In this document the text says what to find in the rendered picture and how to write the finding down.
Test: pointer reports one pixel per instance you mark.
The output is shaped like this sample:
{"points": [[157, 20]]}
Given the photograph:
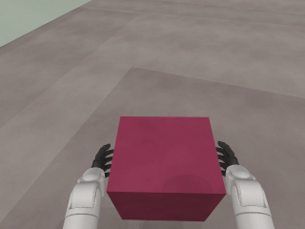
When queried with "right robot forearm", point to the right robot forearm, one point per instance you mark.
{"points": [[251, 208]]}

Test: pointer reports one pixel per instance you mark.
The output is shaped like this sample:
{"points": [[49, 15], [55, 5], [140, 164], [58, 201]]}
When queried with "left robot forearm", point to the left robot forearm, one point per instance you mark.
{"points": [[83, 211]]}

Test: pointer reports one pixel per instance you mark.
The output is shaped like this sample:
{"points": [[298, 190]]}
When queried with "robot left hand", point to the robot left hand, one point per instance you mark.
{"points": [[101, 159]]}

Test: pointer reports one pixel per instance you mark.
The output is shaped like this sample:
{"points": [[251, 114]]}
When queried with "carton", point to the carton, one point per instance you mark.
{"points": [[165, 168]]}

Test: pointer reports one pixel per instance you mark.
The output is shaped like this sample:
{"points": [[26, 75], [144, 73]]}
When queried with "robot right hand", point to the robot right hand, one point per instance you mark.
{"points": [[227, 156]]}

